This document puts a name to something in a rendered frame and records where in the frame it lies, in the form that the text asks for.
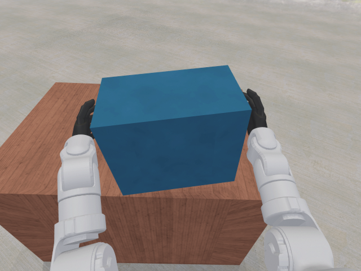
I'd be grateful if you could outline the carton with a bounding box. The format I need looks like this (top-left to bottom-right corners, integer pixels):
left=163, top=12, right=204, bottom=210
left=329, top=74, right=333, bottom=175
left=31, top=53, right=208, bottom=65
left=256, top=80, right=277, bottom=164
left=90, top=65, right=252, bottom=195

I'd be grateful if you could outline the robot left forearm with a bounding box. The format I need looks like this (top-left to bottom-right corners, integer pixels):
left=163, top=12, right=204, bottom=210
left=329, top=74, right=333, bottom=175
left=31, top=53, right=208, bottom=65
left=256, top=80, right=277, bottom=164
left=50, top=134, right=106, bottom=271

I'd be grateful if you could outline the left robot upper arm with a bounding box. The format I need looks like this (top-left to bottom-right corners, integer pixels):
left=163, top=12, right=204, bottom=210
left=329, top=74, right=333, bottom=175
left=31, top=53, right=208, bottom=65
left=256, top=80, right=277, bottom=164
left=51, top=242, right=118, bottom=271

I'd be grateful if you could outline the pedestal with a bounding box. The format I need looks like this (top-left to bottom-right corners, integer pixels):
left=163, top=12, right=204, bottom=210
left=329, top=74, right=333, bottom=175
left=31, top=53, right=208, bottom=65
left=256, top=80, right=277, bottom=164
left=0, top=82, right=267, bottom=265

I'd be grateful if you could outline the robot right hand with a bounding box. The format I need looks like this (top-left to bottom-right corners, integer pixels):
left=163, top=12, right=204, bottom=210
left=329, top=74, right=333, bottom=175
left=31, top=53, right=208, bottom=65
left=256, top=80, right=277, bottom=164
left=243, top=89, right=267, bottom=135

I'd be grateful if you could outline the right robot upper arm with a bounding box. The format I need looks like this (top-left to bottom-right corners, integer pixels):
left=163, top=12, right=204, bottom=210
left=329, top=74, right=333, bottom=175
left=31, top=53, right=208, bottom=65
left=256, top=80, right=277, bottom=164
left=264, top=226, right=357, bottom=271

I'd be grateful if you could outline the robot right forearm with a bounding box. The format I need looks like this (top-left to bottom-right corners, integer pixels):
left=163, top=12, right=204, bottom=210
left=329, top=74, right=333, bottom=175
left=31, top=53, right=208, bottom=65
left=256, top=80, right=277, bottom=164
left=246, top=127, right=334, bottom=267

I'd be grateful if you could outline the robot left hand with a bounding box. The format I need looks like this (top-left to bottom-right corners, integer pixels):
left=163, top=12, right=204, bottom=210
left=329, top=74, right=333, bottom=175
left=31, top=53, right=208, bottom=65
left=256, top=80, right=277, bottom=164
left=72, top=99, right=95, bottom=139

